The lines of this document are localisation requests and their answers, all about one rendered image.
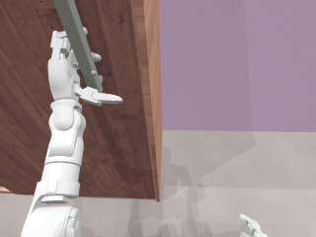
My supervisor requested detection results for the right robot hand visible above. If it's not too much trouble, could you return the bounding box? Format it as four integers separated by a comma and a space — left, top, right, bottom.
239, 213, 268, 237

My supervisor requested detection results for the left robot upper arm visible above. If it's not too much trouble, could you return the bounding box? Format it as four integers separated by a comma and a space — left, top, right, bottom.
23, 205, 81, 237

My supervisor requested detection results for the handle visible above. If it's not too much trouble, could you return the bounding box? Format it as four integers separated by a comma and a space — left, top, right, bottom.
53, 0, 104, 93

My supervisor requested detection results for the robot left forearm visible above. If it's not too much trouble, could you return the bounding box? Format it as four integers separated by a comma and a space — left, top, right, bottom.
21, 99, 86, 237

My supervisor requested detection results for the left robot hand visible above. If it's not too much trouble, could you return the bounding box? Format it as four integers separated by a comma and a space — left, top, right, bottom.
47, 27, 123, 107

